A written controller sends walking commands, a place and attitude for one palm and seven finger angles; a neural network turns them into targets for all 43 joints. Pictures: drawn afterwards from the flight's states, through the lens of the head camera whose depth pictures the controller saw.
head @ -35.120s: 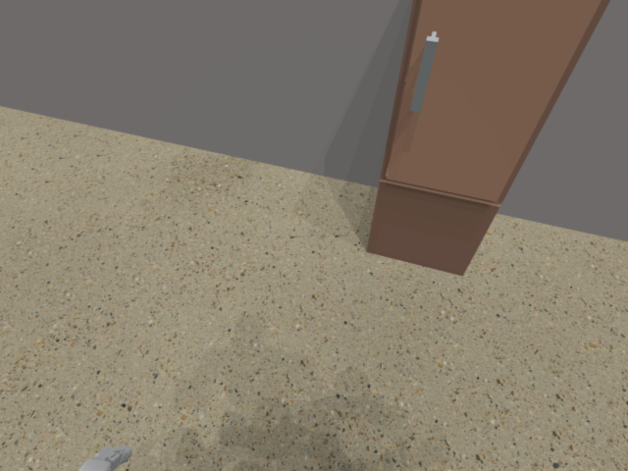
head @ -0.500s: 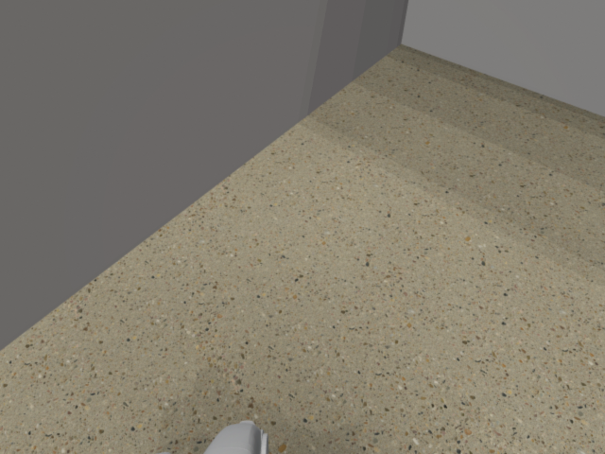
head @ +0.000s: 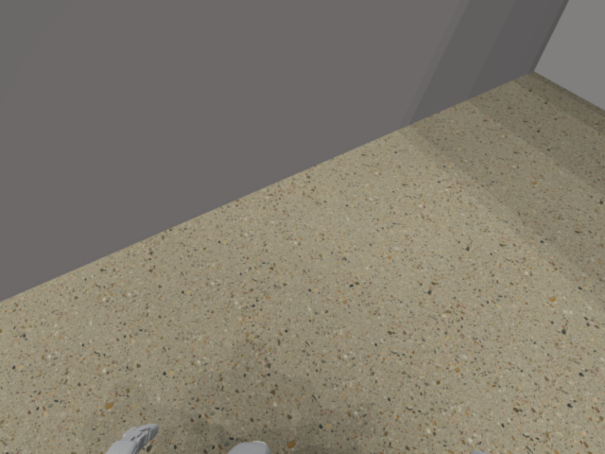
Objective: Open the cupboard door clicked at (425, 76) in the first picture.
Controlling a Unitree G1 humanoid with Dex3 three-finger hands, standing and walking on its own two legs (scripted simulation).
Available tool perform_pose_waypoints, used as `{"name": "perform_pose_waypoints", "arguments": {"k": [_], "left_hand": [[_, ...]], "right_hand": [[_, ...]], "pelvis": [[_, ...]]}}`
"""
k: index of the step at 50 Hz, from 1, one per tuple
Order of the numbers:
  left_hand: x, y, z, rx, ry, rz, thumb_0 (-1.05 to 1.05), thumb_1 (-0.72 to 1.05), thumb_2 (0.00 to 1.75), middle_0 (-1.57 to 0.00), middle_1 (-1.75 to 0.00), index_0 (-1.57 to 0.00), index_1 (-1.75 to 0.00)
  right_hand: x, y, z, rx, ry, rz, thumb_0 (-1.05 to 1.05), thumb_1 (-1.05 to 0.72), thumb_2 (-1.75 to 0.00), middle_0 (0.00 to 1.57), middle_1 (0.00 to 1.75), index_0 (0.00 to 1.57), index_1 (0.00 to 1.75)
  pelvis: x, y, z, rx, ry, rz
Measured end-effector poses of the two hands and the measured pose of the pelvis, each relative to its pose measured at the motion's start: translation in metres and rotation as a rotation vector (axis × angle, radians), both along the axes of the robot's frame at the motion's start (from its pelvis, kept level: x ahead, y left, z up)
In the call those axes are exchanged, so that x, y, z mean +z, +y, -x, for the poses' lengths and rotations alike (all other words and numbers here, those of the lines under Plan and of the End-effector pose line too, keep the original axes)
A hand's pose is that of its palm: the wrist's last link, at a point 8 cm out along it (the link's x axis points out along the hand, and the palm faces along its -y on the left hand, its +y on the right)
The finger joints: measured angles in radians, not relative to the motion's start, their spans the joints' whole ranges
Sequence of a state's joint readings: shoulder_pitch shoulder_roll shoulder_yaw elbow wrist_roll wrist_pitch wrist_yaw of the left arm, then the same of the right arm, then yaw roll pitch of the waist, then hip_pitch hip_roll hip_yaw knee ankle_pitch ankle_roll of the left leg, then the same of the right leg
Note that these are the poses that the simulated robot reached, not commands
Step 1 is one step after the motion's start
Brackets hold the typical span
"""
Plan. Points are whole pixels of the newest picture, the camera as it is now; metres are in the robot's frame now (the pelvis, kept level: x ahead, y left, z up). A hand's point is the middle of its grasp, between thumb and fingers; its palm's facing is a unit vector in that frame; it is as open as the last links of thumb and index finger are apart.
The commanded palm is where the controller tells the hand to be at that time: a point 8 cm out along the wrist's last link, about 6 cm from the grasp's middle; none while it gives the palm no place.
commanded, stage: turn to face it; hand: left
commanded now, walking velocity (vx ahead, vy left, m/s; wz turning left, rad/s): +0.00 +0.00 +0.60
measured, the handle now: out of the picture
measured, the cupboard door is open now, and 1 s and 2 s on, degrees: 53 53 53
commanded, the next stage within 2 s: none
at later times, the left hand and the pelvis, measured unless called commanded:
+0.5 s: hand out of the picture +0.02 +0.23 -0.16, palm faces +0.33 -0.91 -0.24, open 7.3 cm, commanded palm none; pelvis +0.01 +0.00 +0.01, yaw +19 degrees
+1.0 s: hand out of the picture -0.02 +0.14 -0.13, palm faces +0.57 -0.78 -0.26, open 7.3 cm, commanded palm none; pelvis +0.03 -0.06 +0.02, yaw +37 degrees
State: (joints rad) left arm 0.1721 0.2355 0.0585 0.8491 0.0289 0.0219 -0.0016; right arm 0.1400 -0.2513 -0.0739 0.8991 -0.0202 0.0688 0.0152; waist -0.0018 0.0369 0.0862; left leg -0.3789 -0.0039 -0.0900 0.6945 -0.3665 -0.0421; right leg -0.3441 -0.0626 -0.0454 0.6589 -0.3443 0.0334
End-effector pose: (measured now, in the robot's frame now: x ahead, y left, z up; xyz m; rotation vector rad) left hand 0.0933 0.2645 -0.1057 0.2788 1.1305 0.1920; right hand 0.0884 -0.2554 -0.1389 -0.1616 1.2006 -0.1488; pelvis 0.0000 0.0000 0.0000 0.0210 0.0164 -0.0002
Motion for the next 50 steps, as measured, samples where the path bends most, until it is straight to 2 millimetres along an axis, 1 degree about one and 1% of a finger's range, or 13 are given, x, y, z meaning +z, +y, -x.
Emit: {"name": "perform_pose_waypoints", "arguments": {"k": [2, 6, 11, 14, 17, 20, 25, 31, 36, 39, 42, 45, 50], "left_hand": [[0.004, -0.01, 0.009, 0.022, 0.001, 0.0, 0.0, 0.91, 0.9, -0.2, -0.3, -0.2, -0.3], [0.008, -0.026, 0.03, 0.077, 0.045, 0.025, 0.0, 0.91, 0.9, -0.2, -0.3, -0.21, -0.3], [0.001, -0.036, 0.053, 0.15, 0.076, 0.075, 0.0, 0.9, 0.9, -0.2, -0.3, -0.21, -0.3], [-0.009, -0.032, 0.069, 0.211, 0.078, 0.098, 0.0, 0.91, 0.9, -0.21, -0.3, -0.21, -0.3], [-0.026, -0.02, 0.088, 0.274, 0.087, 0.12, 0.0, 0.9, 0.9, -0.21, -0.3, -0.21, -0.3], [-0.035, -0.007, 0.102, 0.323, 0.124, 0.12, 0.0, 0.91, 0.9, -0.21, -0.3, -0.21, -0.3], [-0.023, 0.005, 0.1, 0.366, 0.097, 0.1, 0.0, 0.91, 0.9, -0.2, -0.3, -0.2, -0.3], [-0.004, 0.005, 0.087, 0.393, 0.021, 0.063, 0.0, 0.91, 0.9, -0.2, -0.3, -0.2, -0.3], [0.005, -0.012, 0.078, 0.418, -0.02, 0.027, 0.0, 0.91, 0.9, -0.2, -0.3, -0.2, -0.3], [0.006, -0.029, 0.082, 0.444, -0.038, 0.0, 0.0, 0.91, 0.9, -0.2, -0.3, -0.2, -0.3], [0.013, -0.05, 0.097, 0.49, -0.018, 0.007, 0.0, 0.91, 0.9, -0.2, -0.3, -0.2, -0.3], [0.014, -0.069, 0.113, 0.542, 0.015, 0.034, 0.0, 0.91, 0.9, -0.2, -0.3, -0.21, -0.3], [0.008, -0.093, 0.143, 0.64, 0.047, 0.078, 0.0, 0.91, 0.9, -0.21, -0.3, -0.21, -0.3]], "right_hand": [[-0.001, -0.007, -0.004, 0.017, 0.02, -0.003, 0.01, -0.9, -0.89, 0.2, 0.3, 0.21, 0.3], [0.009, -0.013, -0.015, 0.052, 0.04, -0.006, 0.01, -0.9, -0.89, 0.2, 0.3, 0.2, 0.3], [0.021, -0.005, -0.037, 0.129, 0.047, 0.003, 0.01, -0.9, -0.89, 0.19, 0.3, 0.2, 0.3], [0.023, 0.008, -0.057, 0.198, 0.037, 0.02, 0.01, -0.9, -0.89, 0.19, 0.3, 0.2, 0.3], [0.023, 0.025, -0.079, 0.264, -0.006, 0.042, 0.01, -0.9, -0.89, 0.19, 0.3, 0.2, 0.3], [0.027, 0.038, -0.091, 0.311, -0.048, 0.058, 0.01, -0.9, -0.89, 0.19, 0.3, 0.2, 0.3], [0.035, 0.044, -0.09, 0.35, -0.041, 0.074, 0.01, -0.9, -0.89, 0.2, 0.3, 0.21, 0.3], [0.03, 0.036, -0.083, 0.383, 0.016, 0.056, 0.01, -0.9, -0.89, 0.2, 0.3, 0.21, 0.3], [0.014, 0.016, -0.085, 0.404, 0.066, 0.031, 0.01, -0.9, -0.89, 0.2, 0.3, 0.21, 0.3], [0.0, 0.003, -0.095, 0.421, 0.087, 0.019, 0.01, -0.9, -0.89, 0.2, 0.3, 0.21, 0.3], [0.002, -0.001, -0.108, 0.459, 0.103, 0.02, 0.01, -0.9, -0.89, 0.2, 0.3, 0.21, 0.3], [0.009, 0.0, -0.124, 0.498, 0.103, 0.02, 0.01, -0.9, -0.89, 0.2, 0.3, 0.2, 0.3], [0.019, 0.019, -0.151, 0.592, 0.086, 0.028, 0.01, -0.91, -0.89, 0.19, 0.3, 0.2, 0.3]], "pelvis": [[0.003, -0.005, 0.0, 0.036, -0.006, -0.004], [0.014, -0.011, -0.005, 0.087, -0.005, -0.021], [0.02, -0.015, -0.01, 0.161, 0.001, -0.028], [0.016, -0.011, -0.011, 0.206, -0.002, -0.018], [0.005, -0.001, -0.012, 0.249, -0.005, 0.003], [0.001, 0.002, -0.01, 0.279, -0.006, 0.003], [0.011, 0.002, -0.009, 0.327, -0.006, 0.02], [0.016, -0.01, -0.011, 0.38, -0.002, 0.025], [0.012, -0.032, -0.018, 0.441, 0.007, 0.018], [0.006, -0.046, -0.022, 0.482, 0.006, 0.012], [0.012, -0.053, -0.025, 0.533, -0.004, -0.006], [0.019, -0.057, -0.029, 0.576, -0.003, -0.022], [0.023, -0.06, -0.032, 0.653, 0.001, -0.034]]}}
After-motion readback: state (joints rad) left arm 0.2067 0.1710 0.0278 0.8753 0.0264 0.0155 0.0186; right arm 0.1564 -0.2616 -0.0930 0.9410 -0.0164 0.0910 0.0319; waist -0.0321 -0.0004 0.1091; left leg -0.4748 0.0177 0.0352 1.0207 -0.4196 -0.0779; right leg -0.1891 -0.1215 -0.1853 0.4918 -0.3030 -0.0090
